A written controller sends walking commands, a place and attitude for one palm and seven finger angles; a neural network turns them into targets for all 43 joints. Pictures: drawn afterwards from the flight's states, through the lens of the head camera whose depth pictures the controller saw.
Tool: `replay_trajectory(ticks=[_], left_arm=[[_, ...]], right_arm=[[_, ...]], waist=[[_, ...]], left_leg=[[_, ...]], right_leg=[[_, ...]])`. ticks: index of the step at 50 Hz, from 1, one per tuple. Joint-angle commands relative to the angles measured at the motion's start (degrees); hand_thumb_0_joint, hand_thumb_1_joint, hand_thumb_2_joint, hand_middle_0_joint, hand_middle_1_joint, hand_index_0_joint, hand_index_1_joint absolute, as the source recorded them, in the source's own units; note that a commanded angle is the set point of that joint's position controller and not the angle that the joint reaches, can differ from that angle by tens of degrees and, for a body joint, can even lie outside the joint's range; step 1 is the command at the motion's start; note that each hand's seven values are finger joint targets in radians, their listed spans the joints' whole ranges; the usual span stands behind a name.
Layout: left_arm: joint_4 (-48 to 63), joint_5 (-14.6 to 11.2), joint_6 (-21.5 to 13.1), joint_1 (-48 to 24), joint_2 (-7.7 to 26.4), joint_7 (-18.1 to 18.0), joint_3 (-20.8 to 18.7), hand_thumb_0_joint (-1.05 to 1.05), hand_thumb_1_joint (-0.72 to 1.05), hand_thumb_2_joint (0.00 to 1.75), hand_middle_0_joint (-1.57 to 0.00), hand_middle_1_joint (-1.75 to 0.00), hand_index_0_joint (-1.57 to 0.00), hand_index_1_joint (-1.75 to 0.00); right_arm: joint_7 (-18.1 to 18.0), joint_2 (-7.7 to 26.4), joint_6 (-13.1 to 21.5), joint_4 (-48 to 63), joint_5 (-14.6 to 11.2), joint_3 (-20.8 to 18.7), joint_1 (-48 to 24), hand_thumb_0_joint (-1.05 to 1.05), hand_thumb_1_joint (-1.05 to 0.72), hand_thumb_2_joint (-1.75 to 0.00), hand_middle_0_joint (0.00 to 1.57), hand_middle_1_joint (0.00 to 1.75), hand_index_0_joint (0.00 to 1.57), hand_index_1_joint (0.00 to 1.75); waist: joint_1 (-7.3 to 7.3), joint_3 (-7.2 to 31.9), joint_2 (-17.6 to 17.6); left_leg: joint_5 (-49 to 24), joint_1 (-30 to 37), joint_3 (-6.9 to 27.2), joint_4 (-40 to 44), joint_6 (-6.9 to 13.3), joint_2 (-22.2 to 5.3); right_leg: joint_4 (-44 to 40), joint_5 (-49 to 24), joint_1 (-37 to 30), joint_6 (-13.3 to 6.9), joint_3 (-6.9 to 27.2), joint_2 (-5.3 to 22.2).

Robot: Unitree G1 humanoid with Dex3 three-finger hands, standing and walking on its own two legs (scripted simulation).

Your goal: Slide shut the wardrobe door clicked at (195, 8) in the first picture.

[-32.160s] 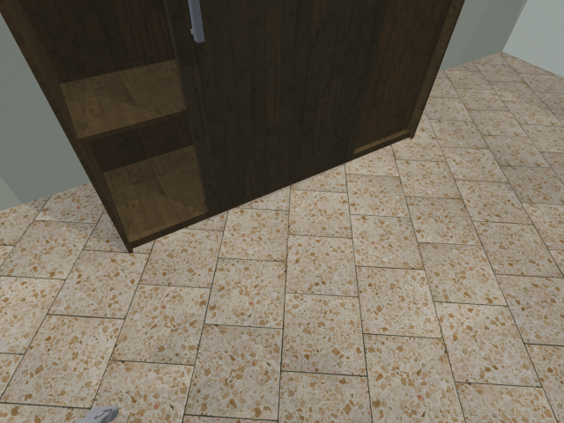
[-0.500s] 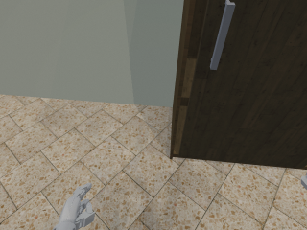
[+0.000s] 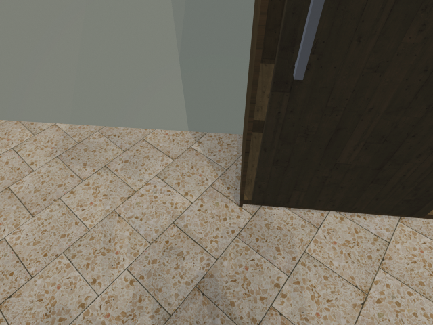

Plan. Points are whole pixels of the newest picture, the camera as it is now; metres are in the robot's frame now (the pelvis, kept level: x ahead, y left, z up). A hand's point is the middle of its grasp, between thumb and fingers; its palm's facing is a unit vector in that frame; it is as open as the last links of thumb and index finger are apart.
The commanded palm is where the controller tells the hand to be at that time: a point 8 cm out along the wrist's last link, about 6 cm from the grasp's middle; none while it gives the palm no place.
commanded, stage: let the arm hang, fingers relaxed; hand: right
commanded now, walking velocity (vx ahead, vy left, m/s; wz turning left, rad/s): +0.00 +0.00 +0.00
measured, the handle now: (307, 31) +0.75 -0.18 +0.17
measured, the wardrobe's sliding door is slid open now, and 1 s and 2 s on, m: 0.04 0.04 0.04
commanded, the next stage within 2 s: look to check the result in 0.58 s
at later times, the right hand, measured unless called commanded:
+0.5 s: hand out of the picture +0.07 -0.21 -0.16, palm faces -0.04 +0.96 -0.28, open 7.4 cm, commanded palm none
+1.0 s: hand out of the picture +0.10 -0.24 -0.15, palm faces -0.05 +0.93 -0.35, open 7.4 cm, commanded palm none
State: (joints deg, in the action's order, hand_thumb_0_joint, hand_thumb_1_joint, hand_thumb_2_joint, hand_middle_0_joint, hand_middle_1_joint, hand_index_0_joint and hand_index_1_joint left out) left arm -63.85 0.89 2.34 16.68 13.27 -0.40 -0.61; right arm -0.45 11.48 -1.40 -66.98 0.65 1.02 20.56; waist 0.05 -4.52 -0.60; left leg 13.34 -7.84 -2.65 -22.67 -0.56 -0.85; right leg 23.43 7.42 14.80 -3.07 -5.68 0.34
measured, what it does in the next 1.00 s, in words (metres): stands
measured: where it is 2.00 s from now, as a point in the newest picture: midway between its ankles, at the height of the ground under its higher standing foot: outside the picture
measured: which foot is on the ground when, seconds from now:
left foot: down 0.00-1.00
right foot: down 0.00-1.00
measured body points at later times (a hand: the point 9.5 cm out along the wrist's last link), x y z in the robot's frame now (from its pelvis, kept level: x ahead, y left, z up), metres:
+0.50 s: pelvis +0.00 +0.00 +0.00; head +0.00 +0.01 +0.45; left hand +0.05 +0.27 -0.15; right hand +0.07 -0.26 -0.14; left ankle -0.01 +0.13 -0.74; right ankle +0.06 -0.08 -0.74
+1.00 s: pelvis +0.03 +0.01 +0.01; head +0.05 +0.02 +0.46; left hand +0.10 +0.31 -0.13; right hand +0.10 -0.29 -0.13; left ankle -0.01 +0.13 -0.74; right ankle +0.06 -0.08 -0.74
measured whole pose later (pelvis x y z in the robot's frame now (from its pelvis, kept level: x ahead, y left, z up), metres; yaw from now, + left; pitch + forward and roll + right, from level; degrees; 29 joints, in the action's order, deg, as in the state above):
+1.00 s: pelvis +0.03 +0.01 +0.01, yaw +1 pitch -2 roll +0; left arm -64.3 0.8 0.5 5.2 19.8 0.6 -0.7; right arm -0.3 19.5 0.6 -65.6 0.7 0.2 6.3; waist -0.8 -3.7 1.0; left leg 12.5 -2.1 -2.0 -16.4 0.0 -0.4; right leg 17.5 6.9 8.9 -1.7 -6.1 0.4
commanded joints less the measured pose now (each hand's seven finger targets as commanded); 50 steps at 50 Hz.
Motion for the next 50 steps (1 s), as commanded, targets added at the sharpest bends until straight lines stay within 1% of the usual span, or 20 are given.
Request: replay_trajectory(ticks=[1, 3, 7, 11, 18, 21, 22, 24, 26, 28, 30, 32, 33, 36, 39, 40, 42, 46, 49, 50], left_arm=[[2.5, -0.1, -1.8, -1.4, 8.3, -1.1, -2.1, 0.0, 0.9, 0.9, -0.2, -0.3, -0.2, -0.3], [2.0, -0.1, -1.7, -1.4, 8.3, -0.9, -2.3, 0.0, 0.9, 0.9, -0.2, -0.3, -0.2, -0.3], [1.6, 0.0, -1.6, -1.9, 8.7, -0.8, -2.5, 0.0, 0.9, 0.9, -0.2, -0.3, -0.2, -0.3], [1.3, 0.2, -1.7, -3.1, 8.4, -0.6, -2.6, 0.0, 0.9, 0.9, -0.2, -0.3, -0.2, -0.3], [1.7, 0.2, -2.2, -5.9, 9.8, -0.1, -2.7, 0.0, 0.9, 0.9, -0.2, -0.3, -0.2, -0.3], [1.8, 0.2, -2.5, -7.4, 10.9, 0.0, -2.8, 0.0, 0.9, 0.9, -0.2, -0.3, -0.2, -0.3], [2.1, 0.1, -2.6, -7.5, 11.6, 0.1, -2.8, 0.0, 0.9, 0.9, -0.2, -0.3, -0.2, -0.3], [2.1, 0.2, -2.8, -8.7, 12.1, 0.0, -2.8, 0.0, 0.9, 0.9, -0.2, -0.3, -0.2, -0.3], [2.1, 0.1, -3.0, -9.4, 12.9, 0.0, -2.7, 0.0, 0.9, 0.9, -0.2, -0.3, -0.2, -0.3], [2.3, 0.1, -3.1, -10.2, 13.6, 0.1, -2.7, 0.0, 0.9, 0.9, -0.2, -0.3, -0.2, -0.3], [2.2, 0.1, -3.1, -10.7, 14.4, 0.1, -2.6, 0.0, 0.9, 0.9, -0.2, -0.3, -0.2, -0.3], [2.4, 0.0, -3.2, -11.1, 15.2, 0.1, -2.6, 0.0, 0.9, 0.9, -0.2, -0.3, -0.2, -0.3], [2.4, 0.0, -3.2, -11.4, 15.2, 0.1, -2.4, 0.0, 0.9, 0.9, -0.2, -0.3, -0.2, -0.3], [2.3, -0.1, -3.2, -11.9, 16.3, 0.1, -2.4, 0.0, 0.9, 0.9, -0.2, -0.3, -0.2, -0.3], [2.3, -0.1, -3.1, -12.5, 17.0, 0.1, -2.3, 0.0, 0.9, 0.9, -0.2, -0.3, -0.2, -0.3], [2.3, -0.1, -3.1, -12.6, 17.2, 0.1, -2.3, 0.0, 0.9, 0.9, -0.2, -0.3, -0.2, -0.3], [2.5, -0.2, -3.0, -12.8, 17.6, 0.2, -2.3, 0.0, 0.9, 0.9, -0.2, -0.3, -0.2, -0.3], [2.5, -0.2, -3.0, -13.4, 18.0, 0.2, -2.2, 0.0, 0.9, 0.9, -0.2, -0.3, -0.2, -0.3], [2.5, -0.2, -3.0, -13.6, 18.0, 0.2, -2.1, 0.0, 0.9, 0.9, -0.2, -0.3, -0.2, -0.3], [2.5, -0.2, -3.0, -13.6, 18.1, 0.2, -2.2, 0.0, 0.9, 0.9, -0.2, -0.3, -0.2, -0.3]], right_arm=[[-1.0, 7.8, 1.8, 1.8, 0.3, -1.9, -0.7, 0.0, -0.9, -0.9, 0.2, 0.3, 0.2, 0.3], [-1.1, 8.1, 1.9, 1.6, 0.4, -1.9, -1.1, 0.0, -0.9, -0.9, 0.2, 0.3, 0.2, 0.3], [-1.3, 8.5, 1.7, 1.5, 0.6, -2.1, -1.5, 0.0, -0.9, -0.9, 0.2, 0.3, 0.2, 0.3], [-1.3, 9.2, 1.8, 2.0, 0.7, -2.3, -3.3, 0.0, -0.9, -0.9, 0.2, 0.3, 0.2, 0.3], [-1.1, 11.6, 2.4, 3.7, 0.7, -2.8, -7.6, 0.0, -0.9, -0.9, 0.2, 0.3, 0.2, 0.3], [-0.9, 13.0, 2.7, 4.2, 0.7, -3.1, -9.3, 0.0, -0.9, -0.9, 0.2, 0.3, 0.2, 0.3], [-0.9, 13.6, 2.9, 4.5, 0.7, -3.2, -9.6, 0.0, -0.9, -0.9, 0.2, 0.3, 0.2, 0.3], [-0.8, 14.1, 3.0, 4.6, 0.6, -3.3, -10.9, 0.0, -0.9, -0.9, 0.2, 0.3, 0.2, 0.3], [-0.7, 14.7, 3.1, 4.6, 0.6, -3.3, -11.9, 0.0, -0.9, -0.9, 0.2, 0.3, 0.2, 0.3], [-0.7, 15.4, 3.2, 4.7, 0.6, -3.4, -12.4, 0.0, -0.9, -0.9, 0.2, 0.3, 0.2, 0.3], [-0.6, 15.9, 3.2, 4.7, 0.5, -3.3, -13.4, 0.0, -0.9, -0.9, 0.2, 0.3, 0.2, 0.3], [-0.6, 16.4, 3.3, 4.7, 0.5, -3.4, -13.4, 0.0, -0.9, -0.9, 0.2, 0.3, 0.2, 0.3], [-0.6, 16.7, 3.3, 4.6, 0.4, -3.3, -13.8, 0.0, -0.9, -0.9, 0.2, 0.3, 0.2, 0.3], [-0.5, 17.4, 3.2, 4.5, 0.3, -3.2, -14.6, 0.0, -0.9, -0.9, 0.2, 0.3, 0.2, 0.3], [-0.5, 17.9, 3.2, 4.5, 0.3, -3.1, -15.1, 0.0, -0.9, -0.9, 0.2, 0.3, 0.2, 0.3], [-0.5, 18.1, 3.2, 4.4, 0.3, -3.1, -15.3, 0.0, -0.9, -0.9, 0.2, 0.3, 0.2, 0.3], [-0.5, 18.5, 3.2, 4.4, 0.3, -3.1, -15.1, 0.0, -0.9, -0.9, 0.2, 0.3, 0.2, 0.3], [-0.5, 18.9, 3.1, 4.3, 0.2, -2.9, -15.8, 0.0, -0.9, -0.9, 0.2, 0.3, 0.2, 0.3], [-0.6, 19.0, 3.1, 4.3, 0.3, -2.9, -16.0, 0.0, -0.9, -0.9, 0.2, 0.3, 0.2, 0.3], [-0.6, 19.0, 3.1, 4.3, 0.3, -2.9, -15.8, 0.0, -0.9, -0.9, 0.2, 0.3, 0.2, 0.3]], waist=[[-0.63, 1.9, 2.5], [-0.6, 1.5, 0.4], [-0.38, 0.0, 0.5], [-0.35, -1.2, -0.8], [-0.52, 0.0, -1.4], [-0.52, 0.7, 0.2], [-0.53, 2.3, 0.1], [-0.51, 1.8, 0.6], [-0.58, 2.7, 1.6], [-0.53, 3.7, 0.9], [-0.6, 3.3, 2.3], [-0.46, 5.1, 2.1], [-0.62, 5.0, 1.4], [-0.71, 4.7, 1.8], [-0.82, 5.1, 0.8], [-0.83, 5.0, 1.4], [-0.77, 6.1, 0.9], [-0.81, 5.8, 1.2], [-0.84, 5.4, 0.3], [-0.82, 6.1, 0.5]], left_leg=[[4.0, -6.2, 5.6, 5.8, 3.3, -4.4], [4.7, -6.2, 5.7, 5.9, 3.2, -4.4], [6.3, -7.3, 5.7, 5.7, 3.0, -4.0], [7.1, -8.2, 5.9, 6.0, 2.8, -4.3], [5.0, -7.4, 6.9, 7.2, 2.8, -5.2], [3.4, -6.3, 7.1, 7.5, 2.9, -5.6], [2.4, -5.2, 7.3, 7.6, 2.9, -5.6], [0.9, -4.8, 7.2, 7.8, 2.9, -5.9], [-0.8, -3.6, 7.1, 7.8, 2.9, -5.9], [-1.9, -2.6, 7.2, 8.2, 2.9, -6.2], [-2.1, -2.2, 7.1, 8.5, 2.8, -6.3], [-3.8, -0.8, 7.1, 8.6, 2.8, -6.4], [-4.8, -0.7, 7.0, 8.7, 2.8, -6.6], [-4.6, -0.5, 7.0, 9.3, 2.7, -6.7], [-6.1, -0.1, 7.0, 9.5, 2.7, -6.9], [-5.9, -0.1, 6.9, 9.5, 2.6, -6.9], [-6.9, 0.5, 7.1, 9.7, 2.7, -7.0], [-7.7, 0.9, 6.8, 9.6, 2.6, -7.1], [-8.6, 1.0, 6.7, 9.8, 2.6, -7.1], [-8.5, 1.2, 6.7, 9.8, 2.6, -7.2]], right_leg=[[-8.1, 10.9, -5.7, 0.1, 9.8, 7.5], [-8.1, 11.1, -5.2, 0.1, 9.5, 7.5], [-9.0, 13.1, -4.4, 0.0, 9.9, 7.6], [-9.8, 13.1, -4.1, 0.1, 9.8, 7.5], [-8.7, 8.5, -5.5, 0.4, 8.8, 7.1], [-8.8, 6.8, -6.2, 0.6, 8.7, 7.2], [-8.2, 5.6, -6.7, 0.6, 8.7, 7.3], [-8.5, 3.8, -7.0, 0.7, 8.6, 7.5], [-8.6, 2.0, -7.7, 0.8, 8.7, 7.7], [-8.2, 0.3, -8.3, 0.8, 8.7, 7.8], [-8.7, 0.0, -8.5, 1.0, 8.8, 8.0], [-8.0, -2.2, -9.5, 0.9, 8.9, 8.0], [-8.1, -3.4, -9.8, 0.9, 8.8, 8.2], [-8.5, -3.2, -10.3, 1.1, 8.7, 8.3], [-8.1, -4.9, -11.1, 1.2, 8.7, 8.5], [-8.3, -4.9, -11.3, 1.2, 8.7, 8.6], [-7.8, -5.9, -11.9, 1.2, 8.7, 8.6], [-8.3, -6.5, -12.4, 1.3, 8.6, 8.7], [-8.1, -7.2, -12.5, 1.3, 8.5, 8.8], [-8.2, -7.2, -12.9, 1.3, 8.4, 8.8]])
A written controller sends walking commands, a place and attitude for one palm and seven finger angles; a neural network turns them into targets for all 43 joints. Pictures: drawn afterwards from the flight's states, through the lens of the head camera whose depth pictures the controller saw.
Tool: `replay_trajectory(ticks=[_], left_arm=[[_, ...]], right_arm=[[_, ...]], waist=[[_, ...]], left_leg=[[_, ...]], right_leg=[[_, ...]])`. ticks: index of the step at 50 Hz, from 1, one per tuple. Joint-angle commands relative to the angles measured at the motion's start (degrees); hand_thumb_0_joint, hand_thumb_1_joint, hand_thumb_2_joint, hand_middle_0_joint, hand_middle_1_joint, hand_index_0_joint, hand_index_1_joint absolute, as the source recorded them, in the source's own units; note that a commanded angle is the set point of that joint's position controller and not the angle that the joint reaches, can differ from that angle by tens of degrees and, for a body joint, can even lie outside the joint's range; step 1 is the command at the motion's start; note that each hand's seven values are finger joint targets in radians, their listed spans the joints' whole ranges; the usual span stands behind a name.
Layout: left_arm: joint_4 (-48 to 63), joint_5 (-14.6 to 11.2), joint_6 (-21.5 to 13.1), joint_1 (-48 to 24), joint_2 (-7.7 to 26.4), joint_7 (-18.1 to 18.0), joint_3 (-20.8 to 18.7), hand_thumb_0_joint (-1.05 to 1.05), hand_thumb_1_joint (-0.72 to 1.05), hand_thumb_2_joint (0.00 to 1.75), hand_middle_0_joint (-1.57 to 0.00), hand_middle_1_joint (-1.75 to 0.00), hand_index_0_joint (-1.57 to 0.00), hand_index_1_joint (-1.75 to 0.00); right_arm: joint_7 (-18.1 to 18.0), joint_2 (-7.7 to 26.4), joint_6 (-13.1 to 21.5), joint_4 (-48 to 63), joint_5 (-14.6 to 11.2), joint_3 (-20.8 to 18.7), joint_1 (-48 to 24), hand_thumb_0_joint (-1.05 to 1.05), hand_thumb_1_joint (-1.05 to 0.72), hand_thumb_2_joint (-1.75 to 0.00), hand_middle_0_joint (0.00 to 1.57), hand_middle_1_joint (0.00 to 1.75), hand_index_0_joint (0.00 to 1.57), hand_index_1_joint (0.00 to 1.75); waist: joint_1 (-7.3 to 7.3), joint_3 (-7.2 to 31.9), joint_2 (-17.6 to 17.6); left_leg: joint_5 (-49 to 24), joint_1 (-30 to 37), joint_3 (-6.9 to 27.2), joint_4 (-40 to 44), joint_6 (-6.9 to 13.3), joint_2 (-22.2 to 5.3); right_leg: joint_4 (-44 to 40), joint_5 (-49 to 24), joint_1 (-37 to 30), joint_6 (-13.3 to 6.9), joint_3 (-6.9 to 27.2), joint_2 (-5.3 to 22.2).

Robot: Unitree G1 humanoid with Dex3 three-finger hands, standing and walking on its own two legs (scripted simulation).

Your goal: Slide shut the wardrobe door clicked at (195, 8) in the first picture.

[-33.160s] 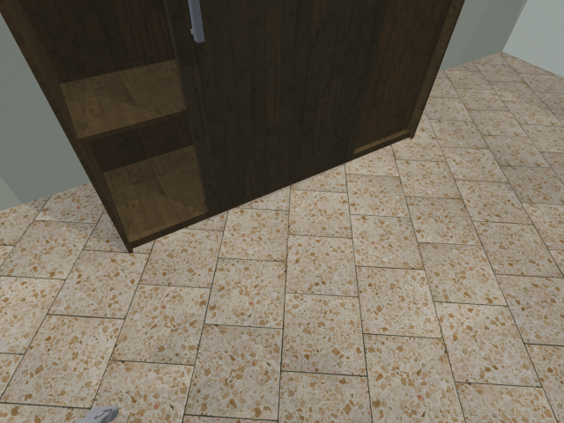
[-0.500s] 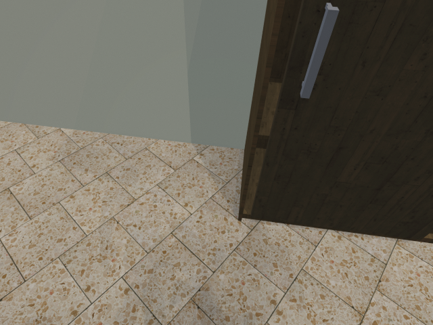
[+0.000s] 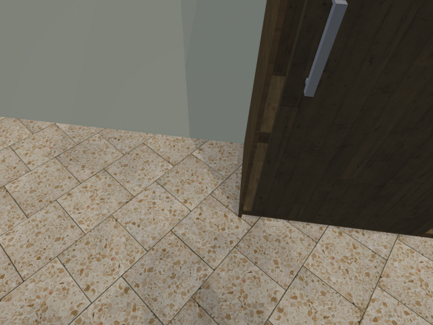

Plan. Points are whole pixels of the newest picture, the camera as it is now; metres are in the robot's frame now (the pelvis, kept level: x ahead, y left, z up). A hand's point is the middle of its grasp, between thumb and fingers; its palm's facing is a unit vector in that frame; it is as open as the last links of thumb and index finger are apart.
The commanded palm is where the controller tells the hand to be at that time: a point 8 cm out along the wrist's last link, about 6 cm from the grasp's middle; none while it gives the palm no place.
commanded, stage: look to check the result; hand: right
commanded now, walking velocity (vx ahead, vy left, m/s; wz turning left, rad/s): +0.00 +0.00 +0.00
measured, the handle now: (321, 49) +0.71 -0.20 +0.17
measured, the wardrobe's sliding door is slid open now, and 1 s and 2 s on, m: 0.04 0.04 0.04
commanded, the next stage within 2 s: take the last steps up to it in 0.18 s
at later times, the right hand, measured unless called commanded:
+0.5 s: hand out of the picture +0.09 -0.21 -0.17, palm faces -0.02 +0.95 -0.30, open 7.4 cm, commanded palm none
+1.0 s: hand (316, 322) +0.18 -0.21 -0.18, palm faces +0.07 +0.97 -0.22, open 7.3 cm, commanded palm none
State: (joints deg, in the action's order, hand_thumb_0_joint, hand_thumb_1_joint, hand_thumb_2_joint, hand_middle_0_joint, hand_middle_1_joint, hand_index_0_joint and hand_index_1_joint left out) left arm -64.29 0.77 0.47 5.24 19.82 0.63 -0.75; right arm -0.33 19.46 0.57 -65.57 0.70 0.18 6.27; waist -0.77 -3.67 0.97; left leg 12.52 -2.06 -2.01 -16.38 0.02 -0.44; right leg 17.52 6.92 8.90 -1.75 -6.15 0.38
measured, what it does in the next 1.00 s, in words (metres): walks ahead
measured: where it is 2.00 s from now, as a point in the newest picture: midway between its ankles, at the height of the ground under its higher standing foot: outside the picture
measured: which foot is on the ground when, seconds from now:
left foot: down 0.00-0.70, up 0.72-1.00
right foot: down 0.00-1.00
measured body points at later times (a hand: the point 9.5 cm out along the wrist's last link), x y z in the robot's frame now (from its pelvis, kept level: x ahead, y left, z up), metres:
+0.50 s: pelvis +0.03 +0.01 -0.01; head +0.04 +0.02 +0.44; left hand +0.09 +0.29 -0.15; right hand +0.09 -0.26 -0.15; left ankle -0.04 +0.12 -0.75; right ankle +0.03 -0.10 -0.75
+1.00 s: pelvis +0.15 -0.02 -0.01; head +0.18 -0.01 +0.44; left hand +0.07 +0.18 -0.17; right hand +0.18 -0.26 -0.16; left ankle +0.24 +0.09 -0.73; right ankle +0.10 -0.11 -0.75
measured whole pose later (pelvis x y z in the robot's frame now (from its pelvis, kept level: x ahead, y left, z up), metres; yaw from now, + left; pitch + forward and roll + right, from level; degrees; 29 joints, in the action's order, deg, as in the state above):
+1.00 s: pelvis +0.15 -0.02 -0.01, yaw -4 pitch -3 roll -1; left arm -67.2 1.4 -0.5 23.3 5.6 -1.1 -1.5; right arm -0.2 9.3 0.0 -62.4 1.4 -2.5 11.1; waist -1.6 -6.0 1.2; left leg 16.2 -22.7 -5.4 -38.1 -0.3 -4.3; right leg 25.5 18.7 4.3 -1.9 -6.0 -0.4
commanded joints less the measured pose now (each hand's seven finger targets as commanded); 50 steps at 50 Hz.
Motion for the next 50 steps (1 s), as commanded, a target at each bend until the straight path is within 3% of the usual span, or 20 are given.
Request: replay_trajectory(ticks=[1, 12, 16, 18, 20, 22, 24, 27, 29, 30, 32, 33, 34, 35, 37, 38, 41, 47, 49, 50], left_arm=[[2.9, -0.1, -1.1, -2.4, 11.6, -0.9, -2.0, 0.0, 0.9, 0.9, -0.2, -0.3, -0.2, -0.3], [3.1, -0.1, -1.2, -2.3, 11.3, -1.0, -2.0, 0.0, 0.9, 0.9, -0.2, -0.3, -0.2, -0.3], [3.0, -0.1, -1.2, -2.2, 10.9, -1.2, -2.0, 0.0, 0.9, 0.9, -0.2, -0.3, -0.2, -0.3], [2.0, 0.1, -0.7, -0.6, 5.7, -0.9, -0.8, 0.0, 0.9, 0.9, -0.2, -0.3, -0.2, -0.3], [1.1, 0.4, 0.0, 1.7, 2.6, -0.6, -0.1, 0.0, 0.9, 0.9, -0.2, -0.3, -0.2, -0.3], [1.4, 0.6, 0.2, 2.1, 2.1, -0.4, -0.3, 0.0, 0.9, 0.9, -0.2, -0.3, -0.2, -0.3], [2.2, 0.9, 0.1, 1.6, 0.9, -0.3, -0.2, 0.0, 0.9, 0.9, -0.2, -0.3, -0.2, -0.3], [4.7, 0.9, -0.1, 0.5, 1.1, -0.4, -1.3, 0.0, 0.9, 0.9, -0.2, -0.3, -0.2, -0.3], [6.1, 0.4, -0.5, 1.3, -0.1, -0.5, -1.9, 0.0, 0.9, 0.9, -0.2, -0.3, -0.2, -0.3], [6.2, 0.2, -0.6, 2.6, -1.0, -0.4, -1.9, 0.0, 0.9, 0.9, -0.2, -0.3, -0.2, -0.3], [3.6, 0.3, -1.0, 12.1, -2.2, -0.6, -2.0, 0.0, 0.9, 0.9, -0.2, -0.3, -0.2, -0.3], [0.8, 1.0, -1.6, 20.9, -0.9, -0.9, -2.6, 0.0, 0.9, 0.9, -0.2, -0.3, -0.2, -0.3], [-1.3, 1.8, -2.1, 27.3, 4.4, -1.7, -3.9, 0.0, 0.9, 0.9, -0.2, -0.3, -0.2, -0.3], [-1.9, 1.2, -1.5, 28.6, 3.2, -1.8, -3.7, 0.0, 0.9, 0.9, -0.2, -0.3, -0.2, -0.3], [0.5, 0.5, -2.0, 21.7, -1.2, -2.3, -2.9, 0.0, 0.9, 0.9, -0.2, -0.3, -0.2, -0.3], [1.0, 0.6, -2.4, 20.0, -1.9, -2.5, -2.6, 0.0, 0.9, 0.9, -0.2, -0.3, -0.2, -0.3], [0.7, 0.4, -2.9, 17.7, -3.2, -2.9, -2.3, 0.0, 0.9, 0.9, -0.2, -0.3, -0.2, -0.3], [-0.8, 0.6, -2.1, 19.4, -4.7, -2.6, -2.7, 0.0, 0.9, 0.9, -0.2, -0.3, -0.2, -0.3], [-0.7, 0.6, -1.8, 18.1, -5.3, -2.7, -2.5, 0.0, 0.9, 0.9, -0.2, -0.3, -0.2, -0.3], [-0.4, 0.4, -1.7, 17.7, -5.9, -2.6, -2.4, 0.0, 0.9, 0.9, -0.2, -0.3, -0.2, -0.3]], right_arm=[[-0.7, 11.1, 1.1, 2.9, 0.2, -2.0, -1.7, 0.0, -0.9, -0.9, 0.2, 0.3, 0.2, 0.3], [-1.1, 11.0, 1.3, 3.3, 0.3, -2.3, -1.1, 0.0, -0.9, -0.9, 0.2, 0.3, 0.2, 0.3], [-1.1, 10.7, 1.3, 3.4, 0.3, -2.4, -1.4, 0.0, -0.9, -0.9, 0.2, 0.3, 0.2, 0.3], [-1.4, 6.2, 0.8, 2.2, 0.1, -1.4, 1.0, 0.0, -0.9, -0.9, 0.2, 0.3, 0.2, 0.3], [-1.3, 3.8, 0.2, 1.2, 0.2, -0.9, 3.5, 0.0, -0.9, -0.9, 0.2, 0.3, 0.2, 0.3], [-1.0, 4.5, 0.0, 0.7, 0.5, -1.5, 5.8, 0.0, -0.9, -0.9, 0.2, 0.3, 0.2, 0.3], [-0.8, 5.6, -0.1, 0.3, 0.4, -2.2, 8.0, 0.0, -0.9, -0.9, 0.2, 0.3, 0.2, 0.3], [-1.0, 5.4, 0.6, 0.0, 0.7, -3.3, 13.5, 0.0, -0.9, -0.9, 0.2, 0.3, 0.2, 0.3], [-1.3, 5.2, 1.3, 0.5, 1.2, -4.3, 13.9, 0.0, -0.9, -0.9, 0.2, 0.3, 0.2, 0.3], [-1.4, 4.8, 1.5, 0.8, 1.2, -4.5, 13.7, 0.0, -0.9, -0.9, 0.2, 0.3, 0.2, 0.3], [-1.1, 3.4, 1.5, 1.8, 0.8, -4.3, 10.3, 0.0, -0.9, -0.9, 0.2, 0.3, 0.2, 0.3], [-0.8, 1.2, 1.2, 2.9, 0.4, -4.0, 9.8, 0.0, -0.9, -0.9, 0.2, 0.3, 0.2, 0.3], [-0.2, -3.1, 1.1, 5.3, -0.3, -3.3, 9.7, 0.0, -0.9, -0.9, 0.2, 0.3, 0.2, 0.3], [-0.7, -3.0, 1.3, 6.6, 0.4, -3.3, 5.5, 0.0, -0.9, -0.9, 0.2, 0.3, 0.2, 0.3], [-0.2, -3.9, 0.8, 5.9, 0.5, -3.3, 3.6, 0.0, -0.9, -0.9, 0.2, 0.3, 0.2, 0.3], [0.2, -5.8, 0.6, 5.3, 0.7, -3.1, 5.1, 0.0, -0.9, -0.9, 0.2, 0.3, 0.2, 0.3], [0.6, -8.0, -0.2, 4.3, 0.7, -2.8, 8.4, 0.0, -0.9, -0.9, 0.2, 0.3, 0.2, 0.3], [0.4, -9.0, 0.3, 5.4, 0.8, -2.8, 5.7, 0.0, -0.9, -0.9, 0.2, 0.3, 0.2, 0.3], [0.3, -8.5, 0.5, 4.4, 0.9, -3.3, 9.0, 0.0, -0.9, -0.9, 0.2, 0.3, 0.2, 0.3], [0.2, -7.3, 0.9, 3.3, 1.0, -3.7, 12.8, 0.0, -0.9, -0.9, 0.2, 0.3, 0.2, 0.3]], waist=[[-0.01, 5.0, -0.9], [0.07, 7.1, -1.3], [0.01, 5.7, -1.2], [0.14, 5.8, -1.0], [0.38, 4.2, -1.4], [1.18, 2.2, -3.9], [2.18, -2.5, -7.0], [3.99, -3.9, -9.5], [3.02, -5.4, -8.1], [2.37, -5.0, -7.7], [-2.94, -2.2, -5.5], [-5.89, 0.5, 1.7], [-6.75, 2.8, 17.6], [-6.51, -0.5, 14.2], [-3.08, -7.7, 1.7], [-1.79, -6.5, 1.2], [0.48, -2.6, 5.3], [0.17, -4.0, 3.0], [2.06, -4.3, 2.7], [3.57, -3.0, 0.3]], left_leg=[[-7.6, -4.6, 6.1, 3.4, 2.0, -7.5], [-14.5, -2.3, 5.8, 2.5, 2.1, -7.9], [-15.3, -2.4, 5.7, 2.6, 2.1, -7.9], [-13.0, -1.9, 5.4, 2.5, 1.7, -8.0], [-3.7, -2.6, 5.4, 1.8, 2.0, -7.8], [4.4, -2.0, 7.6, 2.8, 3.3, -8.8], [6.1, 1.1, 11.6, 4.4, 6.3, -12.5], [-7.5, 8.8, 15.8, 3.0, 11.5, -18.3], [-17.6, 10.6, 14.1, 0.4, 12.7, -20.5], [-21.3, 9.7, 11.5, -1.2, 11.6, -19.5], [-25.6, -0.3, 3.5, -10.1, 7.2, -14.1], [-20.5, -9.9, -1.7, -23.1, 3.8, -8.1], [6.1, -24.2, -6.8, -39.9, 0.2, 0.2], [22.8, -27.0, -1.6, -49.1, 1.9, 0.0], [16.2, -30.9, 2.3, -50.1, 1.7, -5.5], [13.8, -29.3, 1.9, -47.5, 0.9, -6.3], [9.0, -24.4, -0.1, -37.6, -0.2, -6.5], [3.7, -16.8, -3.6, -23.0, -0.6, -3.6], [0.5, -9.7, -4.8, -17.4, -0.4, -2.2], [-0.7, -4.0, -3.7, -12.8, 0.2, -2.4]], right_leg=[[-2.4, -6.8, -7.0, -0.1, 9.1, 8.7], [-0.9, -12.1, -8.5, 0.1, 8.3, 8.8], [-1.2, -12.3, -8.1, 0.2, 8.0, 8.8], [-0.2, -9.0, -7.4, 0.8, 7.2, 8.0], [1.0, -0.7, -5.0, 1.1, 6.2, 6.8], [4.6, 6.4, 0.3, 1.2, 4.7, 4.9], [10.1, 10.3, 10.1, 1.9, 2.0, 3.0], [23.2, 20.7, 21.7, 1.9, 1.3, 3.4], [25.1, 22.4, 24.5, 1.7, 3.2, 5.6], [23.1, 21.2, 22.4, 1.5, 2.7, 5.6], [12.3, 12.1, 5.5, 0.4, -0.4, 3.3], [6.4, 2.7, -7.3, -2.0, 3.8, 4.3], [1.2, -3.5, -16.0, -8.5, 22.6, 18.1], [-4.2, -0.7, -10.0, -11.2, 27.1, 22.1], [-6.8, 7.2, -1.2, -11.5, 24.9, 21.6], [-7.7, 6.7, 0.2, -10.6, 21.7, 19.7], [-7.0, 3.2, 1.2, -9.9, 13.7, 15.6], [-4.6, 7.0, 5.0, -8.7, 10.9, 14.6], [0.2, 8.5, 8.4, -6.8, 9.1, 12.9], [6.4, 8.1, 10.0, -5.2, 6.5, 9.9]])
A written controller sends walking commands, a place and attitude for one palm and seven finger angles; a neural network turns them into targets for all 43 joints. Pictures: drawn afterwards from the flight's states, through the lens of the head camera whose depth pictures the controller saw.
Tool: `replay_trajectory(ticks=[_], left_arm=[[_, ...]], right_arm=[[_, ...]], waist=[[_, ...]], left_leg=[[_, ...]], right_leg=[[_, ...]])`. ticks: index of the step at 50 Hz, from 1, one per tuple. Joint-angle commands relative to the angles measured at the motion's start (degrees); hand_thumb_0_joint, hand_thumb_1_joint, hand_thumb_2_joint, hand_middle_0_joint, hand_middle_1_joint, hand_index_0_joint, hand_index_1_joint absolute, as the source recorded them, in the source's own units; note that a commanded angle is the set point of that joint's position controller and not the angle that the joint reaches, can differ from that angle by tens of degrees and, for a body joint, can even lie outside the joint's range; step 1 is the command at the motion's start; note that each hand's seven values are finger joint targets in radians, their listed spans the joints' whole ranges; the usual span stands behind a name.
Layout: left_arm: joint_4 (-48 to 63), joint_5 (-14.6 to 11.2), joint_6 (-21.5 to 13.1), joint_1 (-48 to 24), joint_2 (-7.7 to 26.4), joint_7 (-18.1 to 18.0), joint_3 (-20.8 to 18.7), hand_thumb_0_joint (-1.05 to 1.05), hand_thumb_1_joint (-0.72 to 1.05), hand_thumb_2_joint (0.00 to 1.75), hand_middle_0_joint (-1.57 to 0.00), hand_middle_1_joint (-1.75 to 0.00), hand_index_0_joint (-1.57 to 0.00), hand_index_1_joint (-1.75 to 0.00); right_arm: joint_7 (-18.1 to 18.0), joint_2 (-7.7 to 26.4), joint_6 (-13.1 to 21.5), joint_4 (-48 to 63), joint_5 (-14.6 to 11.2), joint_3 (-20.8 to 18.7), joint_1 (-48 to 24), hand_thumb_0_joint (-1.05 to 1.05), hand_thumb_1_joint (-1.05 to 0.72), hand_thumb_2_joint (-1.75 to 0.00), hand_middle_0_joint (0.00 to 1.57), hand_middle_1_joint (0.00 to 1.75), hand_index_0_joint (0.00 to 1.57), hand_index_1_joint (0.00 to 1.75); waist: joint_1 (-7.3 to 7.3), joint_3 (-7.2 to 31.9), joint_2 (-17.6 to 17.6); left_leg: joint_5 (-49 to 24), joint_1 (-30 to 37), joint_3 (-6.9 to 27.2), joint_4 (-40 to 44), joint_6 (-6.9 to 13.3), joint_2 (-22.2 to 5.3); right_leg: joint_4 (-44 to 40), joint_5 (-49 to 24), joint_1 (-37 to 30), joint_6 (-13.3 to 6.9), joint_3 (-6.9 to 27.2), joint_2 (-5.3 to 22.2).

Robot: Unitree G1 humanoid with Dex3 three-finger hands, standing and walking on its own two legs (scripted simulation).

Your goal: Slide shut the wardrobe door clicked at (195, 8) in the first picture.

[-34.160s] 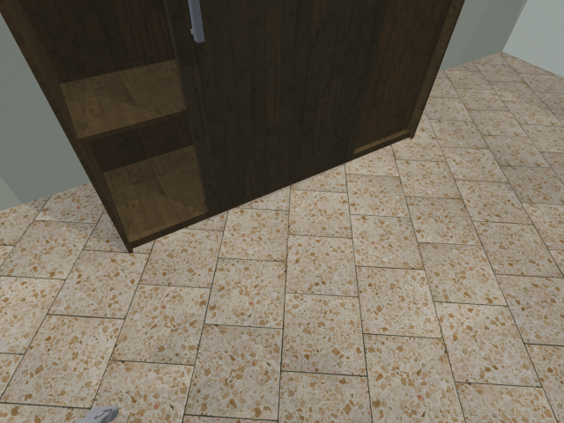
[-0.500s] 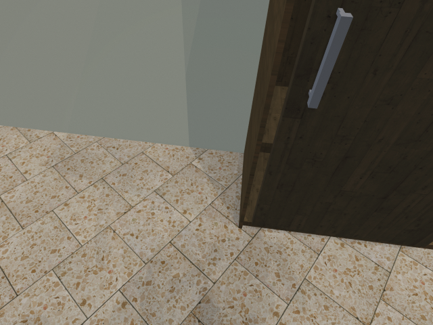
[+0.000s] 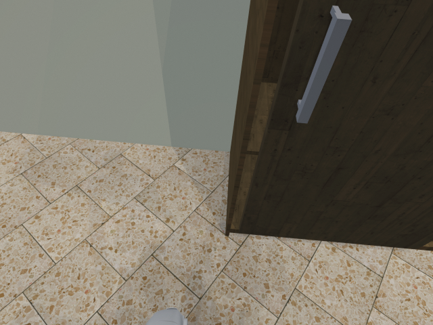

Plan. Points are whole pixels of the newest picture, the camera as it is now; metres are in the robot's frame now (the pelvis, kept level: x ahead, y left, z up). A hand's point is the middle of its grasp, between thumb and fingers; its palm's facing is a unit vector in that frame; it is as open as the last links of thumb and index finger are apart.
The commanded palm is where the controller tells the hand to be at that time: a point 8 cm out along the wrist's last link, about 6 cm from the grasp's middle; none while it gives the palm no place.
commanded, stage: come to a stop and stand still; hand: right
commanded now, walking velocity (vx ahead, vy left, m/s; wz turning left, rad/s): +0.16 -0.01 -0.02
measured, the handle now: (316, 70) +0.57 -0.15 +0.18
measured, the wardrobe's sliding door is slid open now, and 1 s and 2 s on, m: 0.04 0.04 0.04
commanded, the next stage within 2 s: look again from close up in 1.76 s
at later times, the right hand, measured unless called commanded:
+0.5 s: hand out of the picture +0.12 -0.20 -0.17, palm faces +0.08 +0.97 -0.25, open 7.4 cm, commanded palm none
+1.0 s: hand out of the picture +0.09 -0.18 -0.16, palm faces +0.02 +0.98 -0.21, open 7.4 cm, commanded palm none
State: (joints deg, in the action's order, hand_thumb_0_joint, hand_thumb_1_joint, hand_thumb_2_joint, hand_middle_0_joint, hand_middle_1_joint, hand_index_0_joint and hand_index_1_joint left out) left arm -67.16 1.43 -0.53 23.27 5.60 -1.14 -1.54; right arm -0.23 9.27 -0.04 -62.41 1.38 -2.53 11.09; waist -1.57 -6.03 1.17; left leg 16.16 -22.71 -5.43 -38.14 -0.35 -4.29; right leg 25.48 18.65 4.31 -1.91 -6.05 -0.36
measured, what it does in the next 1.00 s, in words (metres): steps on the spot: left foot, then right foot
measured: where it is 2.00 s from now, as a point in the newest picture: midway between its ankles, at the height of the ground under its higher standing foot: outside the picture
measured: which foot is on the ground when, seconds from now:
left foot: up 0.00-0.02, down 0.04-1.00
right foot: down 0.00-0.04, up 0.06-0.26, down 0.28-1.00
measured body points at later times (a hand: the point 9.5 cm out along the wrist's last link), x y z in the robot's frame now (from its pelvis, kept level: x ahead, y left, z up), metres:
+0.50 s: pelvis +0.07 +0.00 +0.00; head +0.12 +0.00 +0.45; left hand +0.17 +0.23 -0.15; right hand +0.11 -0.25 -0.15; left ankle +0.06 +0.11 -0.72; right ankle +0.08 -0.12 -0.74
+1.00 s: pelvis +0.03 +0.00 +0.00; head +0.02 +0.00 +0.45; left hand +0.08 +0.23 -0.15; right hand +0.09 -0.24 -0.15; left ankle +0.06 +0.11 -0.74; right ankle +0.08 -0.10 -0.74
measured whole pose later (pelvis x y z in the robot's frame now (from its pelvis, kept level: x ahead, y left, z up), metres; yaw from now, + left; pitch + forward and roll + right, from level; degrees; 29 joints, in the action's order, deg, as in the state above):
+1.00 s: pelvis +0.03 +0.00 +0.00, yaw -1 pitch -2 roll +0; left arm -53.5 1.7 1.4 17.0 10.6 0.1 0.2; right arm -1.4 11.0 -1.2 -51.8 0.7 0.6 16.7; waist -0.8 0.4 0.1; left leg 14.6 -14.7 -2.3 -31.2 1.1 0.0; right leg 31.5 13.2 16.3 -1.6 -1.2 -0.7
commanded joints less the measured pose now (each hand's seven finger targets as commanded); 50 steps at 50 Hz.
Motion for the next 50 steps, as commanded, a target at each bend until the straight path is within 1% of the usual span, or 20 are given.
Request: replay_trajectory(ticks=[1, 2, 3, 5, 8, 11, 12, 14, 17, 21, 25, 27, 28, 30, 31, 32, 35, 38, 44, 50], left_arm=[[3.1, -0.8, -0.9, -0.1, 6.3, -0.5, -1.5, 0.0, 0.9, 0.9, -0.2, -0.3, -0.2, -0.3], [4.7, -1.0, -0.8, 1.1, 4.2, 0.1, -1.4, 0.0, 0.9, 0.9, -0.2, -0.3, -0.2, -0.3], [4.8, -0.5, -0.1, -0.4, 5.8, 0.2, -1.7, 0.0, 0.9, 0.9, -0.2, -0.3, -0.2, -0.3], [5.1, -0.2, 0.6, -2.8, 5.4, 0.4, -2.1, 0.0, 0.9, 0.9, -0.2, -0.3, -0.2, -0.3], [3.9, -0.5, 1.6, 0.0, 2.6, 0.3, -1.1, 0.0, 0.9, 0.9, -0.2, -0.3, -0.2, -0.3], [4.0, -0.9, 1.9, 0.7, 3.1, 0.0, -0.8, 0.0, 0.9, 0.9, -0.2, -0.3, -0.2, -0.3], [3.9, -0.9, 1.7, 1.2, 4.3, 0.0, -1.1, 0.0, 0.9, 0.9, -0.2, -0.3, -0.2, -0.3], [7.0, 0.0, 1.1, -4.3, 10.8, -0.5, -1.9, 0.0, 0.9, 0.9, -0.2, -0.3, -0.2, -0.3], [8.9, -0.1, 1.2, -8.5, 12.6, -1.2, -2.5, 0.0, 0.9, 0.9, -0.2, -0.3, -0.2, -0.3], [10.2, 0.2, 1.9, -10.0, 15.7, -1.7, -3.8, 0.0, 0.9, 0.9, -0.2, -0.3, -0.2, -0.3], [11.4, -0.4, 2.3, -13.6, 15.8, -1.4, -4.1, 0.0, 0.9, 0.9, -0.2, -0.3, -0.2, -0.3], [12.8, -1.1, 2.6, -12.9, 11.3, -0.5, -3.5, 0.0, 0.9, 0.9, -0.2, -0.3, -0.2, -0.3], [12.9, -1.1, 3.1, -13.8, 10.5, -0.2, -3.5, 0.0, 0.9, 0.9, -0.2, -0.3, -0.2, -0.3], [12.9, -0.9, 4.3, -16.1, 10.3, -0.6, -3.2, 0.0, 0.9, 0.9, -0.2, -0.3, -0.2, -0.3], [17.3, -1.3, 1.0, -14.8, 12.4, -0.6, -3.4, 0.0, 0.9, 0.9, -0.2, -0.3, -0.2, -0.3], [18.6, -1.9, 0.5, -15.9, 10.2, 0.2, -2.3, 0.0, 0.9, 0.9, -0.2, -0.3, -0.2, -0.3], [18.3, -1.1, 0.7, -11.6, 9.8, 0.4, -1.3, 0.0, 0.9, 0.9, -0.2, -0.3, -0.2, -0.3], [18.5, -0.2, 0.5, -10.2, 13.1, 0.3, -1.1, 0.0, 0.9, 0.9, -0.2, -0.3, -0.2, -0.3], [18.6, 0.1, 0.7, -9.5, 12.6, 0.6, -0.2, 0.0, 0.9, 0.9, -0.2, -0.3, -0.2, -0.3], [16.3, 0.3, 0.4, -5.0, 11.8, 0.6, 0.1, 0.0, 0.9, 0.9, -0.2, -0.3, -0.2, -0.3]], right_arm=[[-0.3, 6.4, 2.3, -1.4, 0.6, -1.6, 13.3, 0.0, -0.9, -0.9, 0.2, 0.3, 0.2, 0.3], [-0.8, 10.9, 2.7, -2.2, 0.4, -2.4, 18.0, 0.0, -0.9, -0.9, 0.2, 0.3, 0.2, 0.3], [-1.3, 11.5, 2.2, -2.0, -0.1, -2.3, 17.1, 0.0, -0.9, -0.9, 0.2, 0.3, 0.2, 0.3], [-1.8, 8.4, 1.8, 0.6, 0.1, -2.1, 8.5, 0.0, -0.9, -0.9, 0.2, 0.3, 0.2, 0.3], [-2.5, 5.9, 1.6, 3.1, 0.7, -1.6, 1.7, 0.0, -0.9, -0.9, 0.2, 0.3, 0.2, 0.3], [-2.4, 7.3, 0.8, 2.6, 0.1, -1.9, 1.5, 0.0, -0.9, -0.9, 0.2, 0.3, 0.2, 0.3], [-2.4, 7.1, 0.4, 2.5, -0.2, -1.8, 1.5, 0.0, -0.9, -0.9, 0.2, 0.3, 0.2, 0.3], [-2.2, 4.5, -0.7, 3.4, -0.6, -1.2, 2.7, 0.0, -0.9, -0.9, 0.2, 0.3, 0.2, 0.3], [-1.9, 5.7, -1.5, 3.4, -0.5, -1.2, 1.6, 0.0, -0.9, -0.9, 0.2, 0.3, 0.2, 0.3], [-1.8, 5.5, -1.2, 4.3, -0.7, -1.3, 1.4, 0.0, -0.9, -0.9, 0.2, 0.3, 0.2, 0.3], [-1.6, 7.2, -0.9, 4.9, -0.2, -1.5, 4.7, 0.0, -0.9, -0.9, 0.2, 0.3, 0.2, 0.3], [-1.9, 12.7, -0.3, 5.3, 0.5, -2.2, 4.0, 0.0, -0.9, -0.9, 0.2, 0.3, 0.2, 0.3], [-1.5, 13.5, -0.2, 5.3, 0.5, -2.1, 4.4, 0.0, -0.9, -0.9, 0.2, 0.3, 0.2, 0.3], [-2.2, 11.3, -0.4, 5.6, 0.5, -1.8, 1.8, 0.0, -0.9, -0.9, 0.2, 0.3, 0.2, 0.3], [-4.7, 11.1, 0.7, 10.0, 0.9, -1.8, 3.8, 0.0, -0.9, -0.9, 0.2, 0.3, 0.2, 0.3], [-5.0, 12.8, 1.0, 11.4, -0.2, -2.1, 3.8, 0.0, -0.9, -0.9, 0.2, 0.3, 0.2, 0.3], [-4.3, 11.7, 0.4, 13.8, -0.5, -1.1, 4.2, 0.0, -0.9, -0.9, 0.2, 0.3, 0.2, 0.3], [-3.4, 8.9, 0.0, 14.4, -0.5, -0.1, 6.1, 0.0, -0.9, -0.9, 0.2, 0.3, 0.2, 0.3], [-1.9, 10.1, -0.1, 14.3, -0.4, 0.6, 6.2, 0.0, -0.9, -0.9, 0.2, 0.3, 0.2, 0.3], [-1.6, 9.6, 0.0, 13.7, -0.5, 0.6, 7.0, 0.0, -0.9, -0.9, 0.2, 0.3, 0.2, 0.3]], waist=[[6.34, 2.4, -7.8], [6.69, 5.0, -19.0], [6.19, 5.0, -13.3], [3.16, 0.3, -12.2], [-0.54, 3.4, -5.7], [-0.49, 5.9, -4.6], [-0.64, 6.5, -2.9], [2.11, 4.5, 8.2], [1.63, 4.4, 14.4], [0.42, 9.8, 9.1], [2.32, 10.6, 4.7], [1.32, 9.0, -11.3], [2.12, 7.1, -10.3], [1.85, 6.6, -14.3], [0.83, 17.5, -9.5], [0.61, 17.8, -5.7], [0.69, 13.6, -11.1], [1.94, 5.9, -0.6], [1.67, -0.4, -0.3], [1.15, 2.1, -1.6]], left_leg=[[-3.0, 24.2, 9.6, 14.5, 3.2, -5.4], [-0.8, 27.7, 26.7, 24.0, 9.1, -18.2], [6.9, 22.8, 31.0, 27.7, 13.4, -20.8], [13.0, 12.2, 26.2, 28.7, 12.8, -17.7], [-11.8, 5.3, 11.7, 24.9, 10.4, -13.1], [-22.2, 8.6, 7.0, 16.3, 7.9, -9.4], [-20.1, 7.6, 5.9, 13.1, 5.8, -7.8], [-6.6, 7.2, 0.8, 8.1, 0.3, -1.0], [8.1, 6.2, 1.3, -3.9, -0.5, 1.6], [11.7, -0.2, 3.9, -4.4, 0.0, 3.2], [-6.8, 10.1, 4.2, 13.2, 0.5, 2.5], [-41.0, 17.9, 15.8, 16.3, 6.0, -10.4], [-48.0, 16.1, 16.0, 17.2, 10.5, -15.0], [-46.2, 15.2, 17.0, 16.9, 13.1, -13.2], [-67.8, 29.1, 21.8, 9.6, 10.0, -10.0], [-59.4, 30.2, 15.5, 6.0, 8.2, -10.6], [-37.4, 18.1, 11.7, 5.3, 5.0, -5.4], [-11.0, 7.7, 8.1, 9.0, 2.4, 0.1], [9.0, 6.2, 11.0, 15.5, 3.6, 0.0], [13.6, 4.8, 11.3, 17.3, 3.3, -0.6]], right_leg=[[10.9, -0.1, 19.6, -2.5, 1.7, 5.5], [25.1, 13.9, 26.9, 0.0, -2.9, 0.0], [34.5, 19.0, 26.7, 0.2, 2.0, 2.1], [38.6, 11.5, 27.8, 0.5, 5.9, 6.2], [25.3, 7.4, 15.7, 1.8, 5.3, 6.6], [5.9, -3.3, 8.6, 3.0, 2.7, 4.2], [-0.3, -11.0, 4.7, 2.6, 3.1, 4.7], [-5.0, -31.8, 8.8, -2.7, 12.5, 15.3], [-6.8, -47.2, 6.4, -6.4, 14.1, 17.8], [-0.7, -61.1, -8.1, -8.6, 12.8, 18.5], [3.5, -44.7, -2.3, -3.8, 9.1, 14.5], [11.4, -10.1, 11.8, 2.2, 1.7, 3.5], [19.6, 10.1, 14.4, 2.8, 2.8, 0.7], [30.9, 13.3, 17.7, 2.3, 7.8, 1.8], [22.5, 13.8, 22.6, 3.4, 4.2, -0.2], [14.3, 4.2, 19.5, 1.9, 4.3, 1.3], [1.9, -9.1, 9.0, 0.6, 4.1, -0.3], [2.7, -23.5, 9.1, -2.4, 11.1, 7.9], [-3.5, 5.6, 18.2, -1.0, 11.7, 4.3], [-3.9, 7.5, 17.4, -0.9, 11.8, 4.1]])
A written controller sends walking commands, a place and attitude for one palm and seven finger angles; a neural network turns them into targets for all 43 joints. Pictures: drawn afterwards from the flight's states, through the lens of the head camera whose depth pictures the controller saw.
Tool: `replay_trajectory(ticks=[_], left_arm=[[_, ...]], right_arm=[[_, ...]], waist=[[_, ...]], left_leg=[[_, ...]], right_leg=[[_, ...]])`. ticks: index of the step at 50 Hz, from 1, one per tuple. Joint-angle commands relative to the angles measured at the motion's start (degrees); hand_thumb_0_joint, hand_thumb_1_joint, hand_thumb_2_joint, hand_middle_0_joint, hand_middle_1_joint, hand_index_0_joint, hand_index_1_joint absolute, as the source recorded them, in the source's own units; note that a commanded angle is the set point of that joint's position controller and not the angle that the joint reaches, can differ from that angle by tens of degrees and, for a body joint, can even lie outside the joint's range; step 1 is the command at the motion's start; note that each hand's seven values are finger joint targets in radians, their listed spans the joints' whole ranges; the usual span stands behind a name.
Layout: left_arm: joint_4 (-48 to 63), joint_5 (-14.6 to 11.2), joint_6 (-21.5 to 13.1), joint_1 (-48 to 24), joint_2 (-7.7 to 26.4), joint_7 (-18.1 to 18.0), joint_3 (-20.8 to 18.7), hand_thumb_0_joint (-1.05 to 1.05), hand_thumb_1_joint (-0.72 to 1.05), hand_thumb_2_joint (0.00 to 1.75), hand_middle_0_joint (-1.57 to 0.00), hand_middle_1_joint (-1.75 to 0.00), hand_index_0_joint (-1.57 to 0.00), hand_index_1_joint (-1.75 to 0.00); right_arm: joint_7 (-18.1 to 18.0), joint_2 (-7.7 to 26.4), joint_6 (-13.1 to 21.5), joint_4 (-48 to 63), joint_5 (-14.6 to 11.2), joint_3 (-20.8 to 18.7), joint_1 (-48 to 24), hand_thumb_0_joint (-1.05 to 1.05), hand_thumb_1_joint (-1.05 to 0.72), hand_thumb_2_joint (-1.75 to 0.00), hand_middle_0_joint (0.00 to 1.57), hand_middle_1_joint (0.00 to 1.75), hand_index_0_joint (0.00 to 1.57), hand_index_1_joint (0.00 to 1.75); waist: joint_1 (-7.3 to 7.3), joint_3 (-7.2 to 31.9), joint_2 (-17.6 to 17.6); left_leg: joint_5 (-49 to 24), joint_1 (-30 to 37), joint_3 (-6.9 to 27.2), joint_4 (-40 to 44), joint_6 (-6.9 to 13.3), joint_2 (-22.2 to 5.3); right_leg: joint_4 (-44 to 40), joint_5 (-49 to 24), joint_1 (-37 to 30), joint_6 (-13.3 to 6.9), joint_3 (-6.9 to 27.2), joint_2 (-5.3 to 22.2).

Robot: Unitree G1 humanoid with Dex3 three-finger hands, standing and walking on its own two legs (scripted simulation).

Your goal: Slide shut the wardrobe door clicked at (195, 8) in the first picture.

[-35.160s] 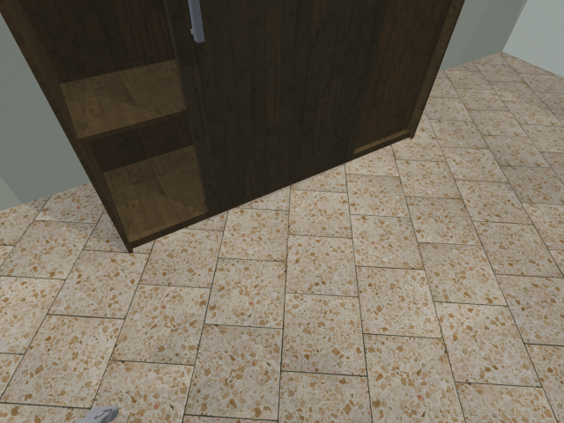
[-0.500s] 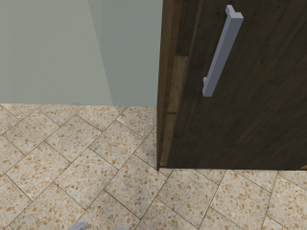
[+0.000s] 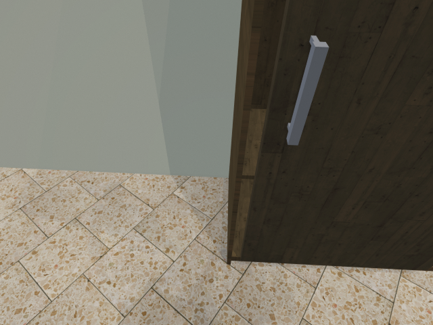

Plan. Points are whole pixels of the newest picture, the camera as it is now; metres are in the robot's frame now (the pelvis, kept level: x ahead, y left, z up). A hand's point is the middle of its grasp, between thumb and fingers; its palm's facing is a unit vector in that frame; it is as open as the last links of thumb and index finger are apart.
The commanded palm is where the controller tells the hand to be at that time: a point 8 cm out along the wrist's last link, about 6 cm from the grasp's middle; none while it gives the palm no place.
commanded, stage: come to a stop and stand still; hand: right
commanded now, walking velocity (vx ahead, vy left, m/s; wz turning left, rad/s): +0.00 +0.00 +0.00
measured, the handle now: (302, 94) +0.54 -0.14 +0.18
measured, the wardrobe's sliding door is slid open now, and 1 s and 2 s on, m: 0.04 0.04 0.04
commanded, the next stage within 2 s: look again from close up in 0.76 s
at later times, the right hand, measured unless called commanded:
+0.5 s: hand out of the picture -0.02 -0.18 -0.17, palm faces +0.02 +0.99 -0.15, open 7.4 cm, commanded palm none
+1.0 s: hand out of the picture +0.01 -0.18 -0.17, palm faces +0.01 +0.99 -0.16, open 7.4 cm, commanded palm none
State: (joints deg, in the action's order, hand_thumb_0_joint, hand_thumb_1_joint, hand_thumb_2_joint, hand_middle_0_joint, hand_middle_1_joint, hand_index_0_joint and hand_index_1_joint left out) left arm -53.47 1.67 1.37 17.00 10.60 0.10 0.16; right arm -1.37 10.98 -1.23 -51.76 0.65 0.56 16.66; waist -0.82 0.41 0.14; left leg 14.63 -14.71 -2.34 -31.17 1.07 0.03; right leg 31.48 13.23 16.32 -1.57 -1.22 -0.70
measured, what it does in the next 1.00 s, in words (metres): stands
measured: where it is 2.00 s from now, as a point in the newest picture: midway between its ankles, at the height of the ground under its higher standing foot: outside the picture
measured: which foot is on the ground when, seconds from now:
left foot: down 0.00-1.00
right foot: down 0.00-1.00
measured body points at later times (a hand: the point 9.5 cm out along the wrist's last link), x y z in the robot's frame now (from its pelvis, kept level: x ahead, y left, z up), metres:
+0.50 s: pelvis +0.00 -0.02 +0.01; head -0.01 -0.03 +0.45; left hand +0.00 +0.20 -0.15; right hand -0.02 -0.23 -0.16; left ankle +0.03 +0.11 -0.73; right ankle +0.04 -0.10 -0.73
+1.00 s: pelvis +0.02 -0.02 +0.01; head +0.02 -0.03 +0.46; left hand +0.02 +0.21 -0.14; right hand +0.01 -0.24 -0.16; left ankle +0.03 +0.11 -0.73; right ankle +0.04 -0.10 -0.73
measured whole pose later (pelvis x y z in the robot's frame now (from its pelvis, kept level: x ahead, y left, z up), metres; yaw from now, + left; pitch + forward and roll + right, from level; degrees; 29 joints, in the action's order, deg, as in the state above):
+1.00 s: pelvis +0.02 -0.02 +0.01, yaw +1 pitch -1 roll +0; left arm -62.8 0.6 -1.3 16.8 8.5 -1.1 0.4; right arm -2.0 8.9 0.9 -61.5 0.7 1.1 19.4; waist 0.1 0.1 -1.3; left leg 12.4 -11.3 -0.6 -24.7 -0.9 -1.1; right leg 24.9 11.6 12.6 -3.1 -2.7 -2.0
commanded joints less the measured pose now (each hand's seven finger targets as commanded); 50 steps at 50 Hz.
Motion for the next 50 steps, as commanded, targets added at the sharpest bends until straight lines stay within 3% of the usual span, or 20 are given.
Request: replay_trajectory(ticks=[1, 12, 26, 33, 36, 50], left_arm=[[2.3, 0.0, -1.6, 1.4, 6.8, -0.7, -1.6, 0.0, 0.9, 0.9, -0.2, -0.3, -0.2, -0.3], [-2.3, -0.4, -2.2, 4.5, 5.2, -1.2, -1.2, 0.0, 0.9, 0.9, -0.2, -0.3, -0.2, -0.3], [-5.6, -1.0, -3.1, 3.8, 3.7, -1.5, -1.0, 0.0, 0.9, 0.9, -0.2, -0.3, -0.2, -0.3], [-6.5, -1.1, -3.4, 2.7, 3.8, -1.5, -0.9, 0.0, 0.9, 0.9, -0.2, -0.3, -0.2, -0.3], [-6.6, -1.0, -3.4, 2.3, 3.9, -1.6, -0.9, 0.0, 0.9, 0.9, -0.2, -0.3, -0.2, -0.3], [-7.7, -1.1, -3.7, 2.0, 4.3, -1.7, -0.7, 0.0, 0.9, 0.9, -0.2, -0.3, -0.2, -0.3]], right_arm=[[-0.5, 7.5, 1.2, 2.5, 0.2, -2.4, 1.9, 0.0, -0.9, -0.9, 0.2, 0.3, 0.2, 0.3], [-0.5, 4.5, 1.8, -2.8, 0.3, -1.6, 6.3, 0.0, -0.9, -0.9, 0.2, 0.3, 0.2, 0.3], [-0.8, 2.0, 2.7, -7.5, 0.3, -0.6, 9.0, 0.0, -0.9, -0.9, 0.2, 0.3, 0.2, 0.3], [-0.9, 2.0, 3.0, -8.2, 0.3, -0.4, 8.5, 0.0, -0.9, -0.9, 0.2, 0.3, 0.2, 0.3], [-0.9, 2.1, 2.8, -8.3, 0.3, -0.4, 8.2, 0.0, -0.9, -0.9, 0.2, 0.3, 0.2, 0.3], [-0.9, 2.6, 2.8, -8.6, 0.2, -0.5, 7.2, 0.0, -0.9, -0.9, 0.2, 0.3, 0.2, 0.3]], waist=[[0.44, -5.0, -0.5], [1.06, -5.1, 0.7], [0.99, -4.9, -0.2], [0.96, -4.5, -1.2], [0.98, -5.0, 0.5], [1.26, -3.7, -0.3]], left_leg=[[15.2, -3.6, 8.3, 10.3, 1.9, -4.8], [10.8, -1.5, 7.3, 9.6, 1.6, -4.5], [2.1, -1.0, 7.1, 10.2, 1.2, -5.0], [-1.2, 0.2, 7.1, 10.7, 0.9, -5.4], [-1.4, 0.2, 6.6, 10.5, 0.9, -5.2], [-4.4, 2.8, 5.9, 10.5, 0.6, -5.4]], right_leg=[[-10.3, 13.5, 5.7, -1.2, 7.2, 4.6], [-13.1, 14.6, 7.2, -1.5, 8.7, 5.8], [-13.8, 7.6, 2.5, -1.3, 7.5, 6.3], [-13.1, 2.5, 0.4, -1.1, 6.5, 6.1], [-14.1, 3.5, 0.2, -1.1, 7.1, 6.3], [-14.2, -1.1, -1.6, -1.2, 6.5, 6.5]])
